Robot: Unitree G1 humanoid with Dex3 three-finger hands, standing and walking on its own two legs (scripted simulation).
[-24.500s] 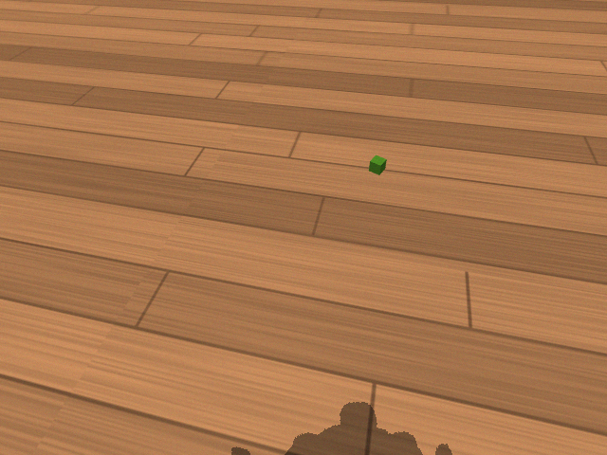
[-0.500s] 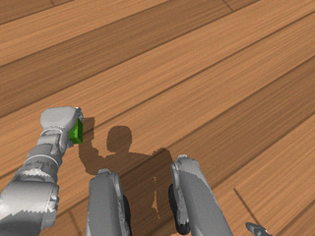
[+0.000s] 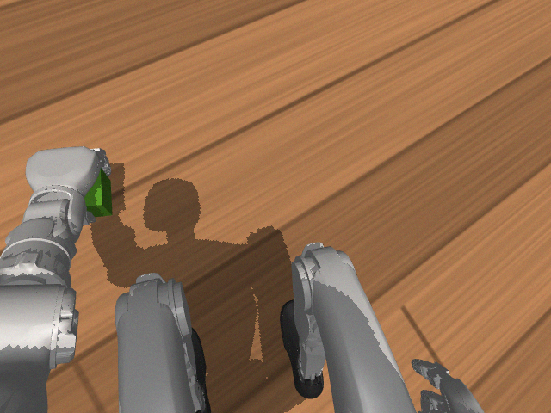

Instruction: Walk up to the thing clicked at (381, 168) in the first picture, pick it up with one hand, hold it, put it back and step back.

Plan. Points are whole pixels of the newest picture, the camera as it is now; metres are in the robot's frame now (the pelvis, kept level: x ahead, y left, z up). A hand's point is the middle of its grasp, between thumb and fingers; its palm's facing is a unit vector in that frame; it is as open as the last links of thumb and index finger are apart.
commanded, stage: crouch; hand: left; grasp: from above
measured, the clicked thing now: (85, 193) +0.46 +0.25 -0.21
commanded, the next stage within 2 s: lower in 0.50 s
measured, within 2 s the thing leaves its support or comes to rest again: rests again in 1.66 s
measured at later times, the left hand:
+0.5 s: hand (92, 195) +0.47 +0.24 -0.24, palm faces -0.49 -0.01 -0.87, open 9.4 cm
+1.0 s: hand (102, 198) +0.47 +0.24 -0.29, palm faces -0.50 -0.02 -0.87, open 9.4 cm
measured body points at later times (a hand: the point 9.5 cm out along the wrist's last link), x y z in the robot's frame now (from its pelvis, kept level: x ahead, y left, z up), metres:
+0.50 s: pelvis -0.01 +0.00 -0.06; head +0.24 +0.05 +0.31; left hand +0.49 +0.24 -0.19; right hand +0.00 -0.28 -0.16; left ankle +0.07 +0.12 -0.37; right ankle +0.08 -0.13 -0.37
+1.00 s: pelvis -0.01 +0.00 -0.09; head +0.26 +0.06 +0.27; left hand +0.49 +0.24 -0.24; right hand +0.01 -0.27 -0.18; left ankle +0.07 +0.12 -0.37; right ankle +0.08 -0.13 -0.37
